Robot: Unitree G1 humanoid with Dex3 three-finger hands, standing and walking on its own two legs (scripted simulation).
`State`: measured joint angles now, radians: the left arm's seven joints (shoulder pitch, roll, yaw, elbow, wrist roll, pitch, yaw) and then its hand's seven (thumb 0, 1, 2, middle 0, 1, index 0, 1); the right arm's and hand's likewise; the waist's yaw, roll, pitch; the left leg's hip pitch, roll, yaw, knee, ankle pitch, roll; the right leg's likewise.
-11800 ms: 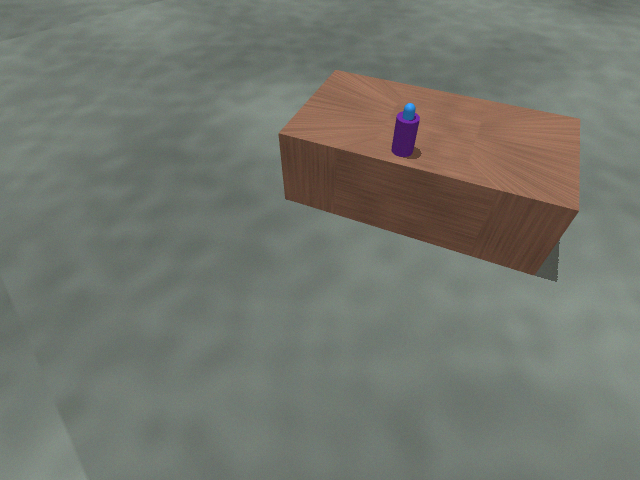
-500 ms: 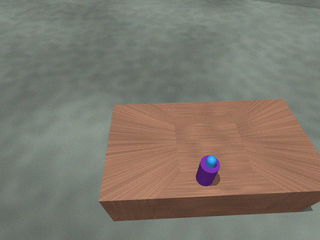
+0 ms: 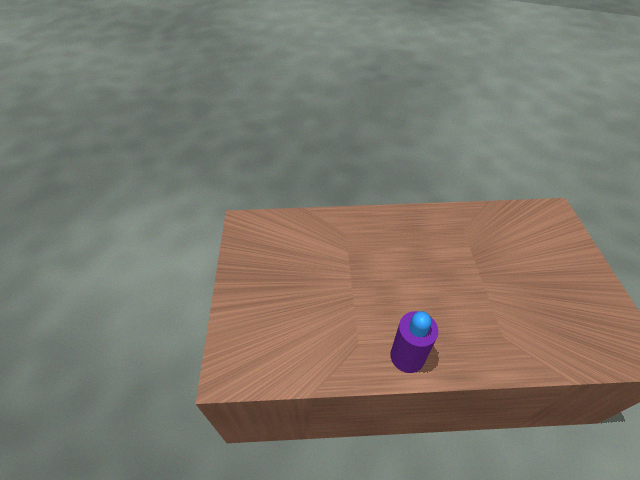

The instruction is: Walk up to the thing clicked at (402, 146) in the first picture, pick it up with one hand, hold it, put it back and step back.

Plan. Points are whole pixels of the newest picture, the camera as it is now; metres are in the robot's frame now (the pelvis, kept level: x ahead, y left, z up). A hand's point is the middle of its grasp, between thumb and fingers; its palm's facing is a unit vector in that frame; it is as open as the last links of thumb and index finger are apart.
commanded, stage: stand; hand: right
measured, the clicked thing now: (414, 338) +0.45 -0.18 -0.32
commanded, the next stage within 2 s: go down in 0.64 s
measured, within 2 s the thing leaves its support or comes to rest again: neither
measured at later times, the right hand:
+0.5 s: hand out of the picture +0.08 -0.25 -0.16, palm faces -0.03 +0.94 -0.34, open 7.4 cm
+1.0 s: hand (522, 477) +0.16 -0.25 -0.15, palm faces +0.04 +0.95 -0.32, open 11.3 cm
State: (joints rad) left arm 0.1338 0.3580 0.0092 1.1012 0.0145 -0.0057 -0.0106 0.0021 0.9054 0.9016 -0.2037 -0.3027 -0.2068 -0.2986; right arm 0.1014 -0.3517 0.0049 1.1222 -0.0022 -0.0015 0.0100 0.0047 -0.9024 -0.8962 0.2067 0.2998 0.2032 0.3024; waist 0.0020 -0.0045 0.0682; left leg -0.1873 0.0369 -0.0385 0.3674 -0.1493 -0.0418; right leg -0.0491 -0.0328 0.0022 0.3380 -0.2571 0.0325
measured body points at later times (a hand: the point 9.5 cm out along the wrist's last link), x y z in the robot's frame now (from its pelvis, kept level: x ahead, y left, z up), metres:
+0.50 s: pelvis +0.01 +0.00 +0.00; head +0.02 +0.00 +0.45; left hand +0.08 +0.30 -0.13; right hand +0.09 -0.30 -0.13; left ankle +0.03 +0.15 -0.75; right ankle -0.05 -0.14 -0.75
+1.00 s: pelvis -0.01 +0.00 -0.01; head +0.04 -0.01 +0.43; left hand +0.10 +0.27 -0.13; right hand +0.15 -0.30 -0.13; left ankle +0.03 +0.15 -0.75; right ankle -0.05 -0.14 -0.74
